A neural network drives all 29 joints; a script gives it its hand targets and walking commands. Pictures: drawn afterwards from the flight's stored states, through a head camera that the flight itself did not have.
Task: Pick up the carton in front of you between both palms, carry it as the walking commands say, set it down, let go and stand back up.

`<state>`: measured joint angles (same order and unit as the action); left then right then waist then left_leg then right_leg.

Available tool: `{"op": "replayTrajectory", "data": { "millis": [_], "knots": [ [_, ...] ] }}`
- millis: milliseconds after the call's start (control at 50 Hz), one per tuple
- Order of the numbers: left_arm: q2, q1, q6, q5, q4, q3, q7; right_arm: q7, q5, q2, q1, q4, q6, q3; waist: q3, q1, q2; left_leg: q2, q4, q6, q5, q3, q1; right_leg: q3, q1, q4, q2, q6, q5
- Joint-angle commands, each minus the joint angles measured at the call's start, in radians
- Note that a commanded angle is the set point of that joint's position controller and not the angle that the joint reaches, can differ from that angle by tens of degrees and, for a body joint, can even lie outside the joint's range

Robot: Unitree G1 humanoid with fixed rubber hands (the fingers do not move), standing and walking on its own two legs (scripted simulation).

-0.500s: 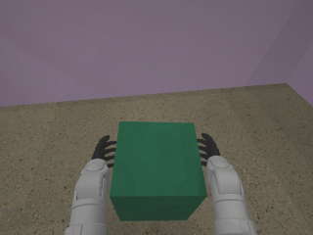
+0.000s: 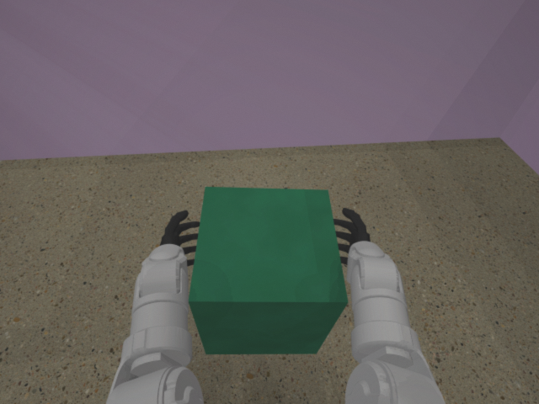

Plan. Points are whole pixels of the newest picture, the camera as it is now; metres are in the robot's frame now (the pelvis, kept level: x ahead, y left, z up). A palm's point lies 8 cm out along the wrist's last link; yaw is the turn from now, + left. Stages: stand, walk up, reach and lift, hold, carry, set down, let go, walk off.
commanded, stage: set down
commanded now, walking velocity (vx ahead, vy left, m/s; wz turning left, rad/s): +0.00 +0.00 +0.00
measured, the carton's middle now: (264, 275) +0.34 +0.00 -0.04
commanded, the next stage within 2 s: none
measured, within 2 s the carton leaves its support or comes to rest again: neither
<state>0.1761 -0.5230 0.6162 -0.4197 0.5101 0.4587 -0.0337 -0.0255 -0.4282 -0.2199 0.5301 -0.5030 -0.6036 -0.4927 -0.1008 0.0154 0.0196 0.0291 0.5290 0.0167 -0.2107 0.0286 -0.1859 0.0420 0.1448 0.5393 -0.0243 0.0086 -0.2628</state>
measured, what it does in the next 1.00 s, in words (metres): lowers itself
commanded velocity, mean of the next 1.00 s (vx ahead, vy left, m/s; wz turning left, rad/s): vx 0.00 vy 0.00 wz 0.00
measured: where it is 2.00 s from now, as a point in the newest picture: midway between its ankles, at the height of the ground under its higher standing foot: outside the picture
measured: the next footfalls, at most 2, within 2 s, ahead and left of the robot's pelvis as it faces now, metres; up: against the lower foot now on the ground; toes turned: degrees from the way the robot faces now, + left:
none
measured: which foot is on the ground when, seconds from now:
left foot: down 0.00-1.00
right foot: down 0.00-1.00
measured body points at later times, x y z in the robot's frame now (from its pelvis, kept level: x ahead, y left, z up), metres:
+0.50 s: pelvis -0.02 +0.00 -0.10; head +0.20 +0.01 +0.29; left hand +0.40 +0.14 -0.19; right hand +0.38 -0.16 -0.18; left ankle +0.06 +0.11 -0.73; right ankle +0.03 -0.12 -0.73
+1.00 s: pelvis -0.04 +0.01 -0.23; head +0.22 +0.02 +0.13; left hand +0.43 +0.14 -0.34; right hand +0.41 -0.16 -0.33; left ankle +0.06 +0.11 -0.73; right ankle +0.03 -0.12 -0.73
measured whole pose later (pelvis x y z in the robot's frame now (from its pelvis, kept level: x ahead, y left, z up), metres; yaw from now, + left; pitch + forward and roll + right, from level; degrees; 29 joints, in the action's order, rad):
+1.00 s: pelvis -0.04 +0.01 -0.23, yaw -2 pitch +45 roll -3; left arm -0.02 -0.89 0.19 -0.20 0.72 0.35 0.05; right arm 0.09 -0.17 -0.09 0.82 -0.63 -0.18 -0.46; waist 0.19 0.02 0.01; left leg 0.10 1.60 -0.01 -0.47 0.07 -1.93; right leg 0.05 1.87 1.61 -0.11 -0.05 -0.53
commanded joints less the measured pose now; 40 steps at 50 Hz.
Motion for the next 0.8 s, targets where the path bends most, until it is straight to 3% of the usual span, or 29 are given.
{"op": "replayTrajectory", "data": {
  "millis": [0,80,160,300,400,460,560,780],
  "knots": [
    [0.732,-0.6,-0.076,0.105,0.156,-0.276,-0.195,-0.17,0.097,-0.721,0.571,-0.146,0.066,0.271,0.116,0.007,-0.018,0.042,-0.058,0.017,-0.222,0.044,0.011,0.023,0.189,-0.091,-0.047,0.034,-0.195],
    [0.572,-0.545,-0.148,0.005,0.198,-0.139,-0.162,-0.132,0.02,-0.583,0.531,-0.159,0.137,0.154,0.167,-0.005,-0.016,0.054,0.024,0.015,-0.138,0.024,-0.123,0.012,0.292,-0.003,-0.063,0.016,-0.115],
    [0.543,-0.55,-0.263,0.008,0.199,-0.161,-0.147,-0.123,0.034,-0.576,0.538,-0.15,0.249,0.179,0.298,-0.014,-0.025,0.077,0.131,0.008,-0.03,0.019,-0.237,0.005,0.418,0.097,-0.082,0.0,-0.028],
    [0.741,-0.658,-0.465,0.15,0.153,-0.453,-0.155,-0.135,0.171,-0.757,0.621,-0.118,0.451,0.452,0.762,0.009,-0.03,0.099,0.367,-0.012,0.174,0.028,-0.352,-0.009,0.6,0.329,-0.108,-0.027,0.139],
    [0.827,-0.687,-0.481,0.269,0.04,-0.672,-0.149,-0.132,0.288,-0.821,0.658,0.007,0.474,0.677,1.212,0.011,-0.054,0.106,0.54,-0.027,0.352,0.029,-0.398,-0.015,0.703,0.502,-0.123,-0.04,0.289],
    [0.838,-0.657,-0.45,0.285,0.041,-0.701,-0.146,-0.137,0.306,-0.838,0.626,-0.001,0.439,0.707,1.217,0.009,-0.053,0.11,0.586,-0.036,0.288,0.021,-0.513,-0.022,0.81,0.555,-0.131,-0.046,0.227],
    [0.829,-0.641,-0.397,0.265,0.123,-0.648,-0.152,-0.149,0.296,-0.828,0.628,-0.07,0.383,0.648,1.089,0.002,-0.056,0.113,0.632,-0.029,0.134,0.015,-0.716,-0.027,1.001,0.613,-0.133,-0.047,0.089],
    [0.744,-0.742,-0.434,0.257,0.217,-0.551,-0.113,-0.105,0.286,-0.755,0.723,-0.167,0.418,0.538,1.1,0.006,-0.055,0.126,0.809,-0.032,0.082,0.009,-0.98,-0.041,1.265,0.795,-0.148,-0.056,0.04]
  ]
}}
